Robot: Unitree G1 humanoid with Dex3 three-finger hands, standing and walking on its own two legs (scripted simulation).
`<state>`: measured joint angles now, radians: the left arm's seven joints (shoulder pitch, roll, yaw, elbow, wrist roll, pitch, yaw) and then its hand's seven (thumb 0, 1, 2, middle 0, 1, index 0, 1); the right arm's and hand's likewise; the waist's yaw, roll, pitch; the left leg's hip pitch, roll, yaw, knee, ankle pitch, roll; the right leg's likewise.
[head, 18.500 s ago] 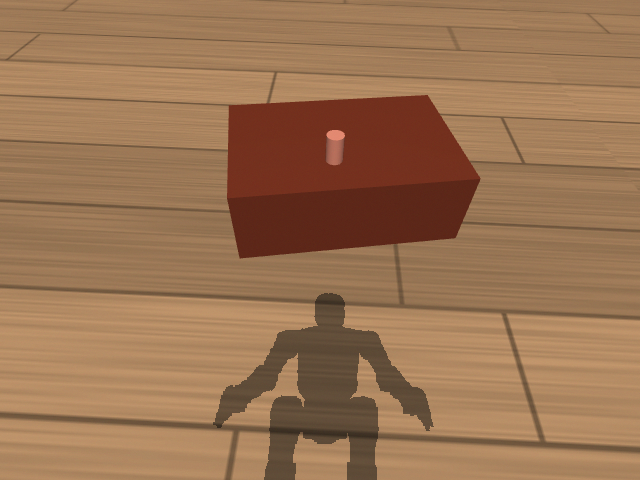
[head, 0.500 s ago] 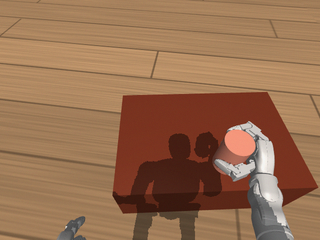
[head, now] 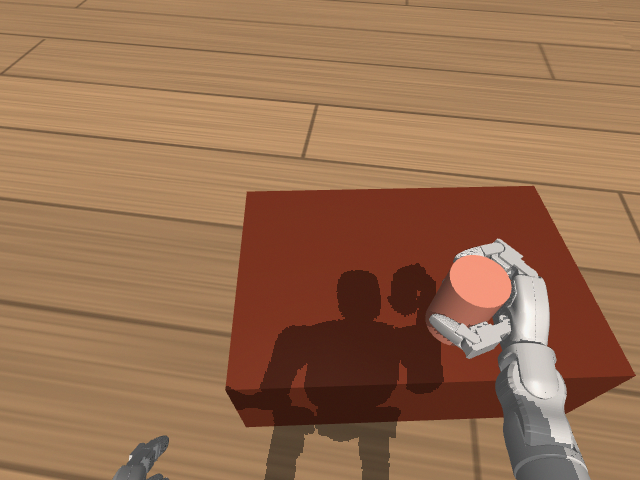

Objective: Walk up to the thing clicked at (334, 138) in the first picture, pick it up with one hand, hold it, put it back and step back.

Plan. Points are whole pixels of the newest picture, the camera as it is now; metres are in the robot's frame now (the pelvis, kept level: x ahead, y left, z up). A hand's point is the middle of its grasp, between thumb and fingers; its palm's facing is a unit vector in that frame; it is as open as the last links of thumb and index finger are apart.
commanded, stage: hold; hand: right
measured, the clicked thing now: (464, 302) +0.33 -0.16 +0.05
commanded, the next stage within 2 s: crouch in 0.10 s
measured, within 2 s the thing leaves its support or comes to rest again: neither
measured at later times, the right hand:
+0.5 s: hand (457, 303) +0.35 -0.17 +0.02, palm faces +0.15 +0.99 +0.01, open 10.0 cm
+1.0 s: hand (427, 298) +0.45 -0.18 -0.14, palm faces +0.13 +0.99 +0.00, open 10.0 cm
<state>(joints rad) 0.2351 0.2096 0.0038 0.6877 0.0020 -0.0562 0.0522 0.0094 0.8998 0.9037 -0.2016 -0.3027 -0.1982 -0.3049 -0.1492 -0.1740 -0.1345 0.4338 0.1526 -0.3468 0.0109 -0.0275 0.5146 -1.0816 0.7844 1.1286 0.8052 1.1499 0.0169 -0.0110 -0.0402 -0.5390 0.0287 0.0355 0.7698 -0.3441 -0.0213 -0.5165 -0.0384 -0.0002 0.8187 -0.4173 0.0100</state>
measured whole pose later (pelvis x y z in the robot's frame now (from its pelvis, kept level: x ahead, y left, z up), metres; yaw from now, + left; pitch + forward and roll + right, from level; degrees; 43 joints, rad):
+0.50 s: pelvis +0.00 +0.01 -0.01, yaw +0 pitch +10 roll +1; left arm 0.21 0.21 0.01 0.70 0.02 -0.08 0.05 0.01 0.91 0.91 -0.19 -0.30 -0.19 -0.30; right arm -0.24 -0.17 -0.18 0.60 0.15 -0.43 0.03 -0.03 0.50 -1.05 0.79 1.11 0.81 1.13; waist 0.03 0.00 -0.05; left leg -0.67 0.03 0.04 0.86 -0.37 -0.01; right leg -0.64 -0.04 0.01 0.90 -0.44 0.02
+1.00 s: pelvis -0.04 +0.00 -0.15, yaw +1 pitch +31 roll +2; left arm 0.23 0.25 0.00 0.69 0.06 -0.03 -0.02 0.01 0.89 0.92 -0.20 -0.30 -0.19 -0.31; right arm -0.74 -0.34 -0.40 1.06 0.10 -0.59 0.11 -0.03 0.49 -1.06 0.78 1.12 0.80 1.14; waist 0.13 -0.02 -0.17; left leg -1.46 0.04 0.03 1.48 -0.55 -0.02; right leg -1.44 -0.03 0.03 1.54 -0.64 0.01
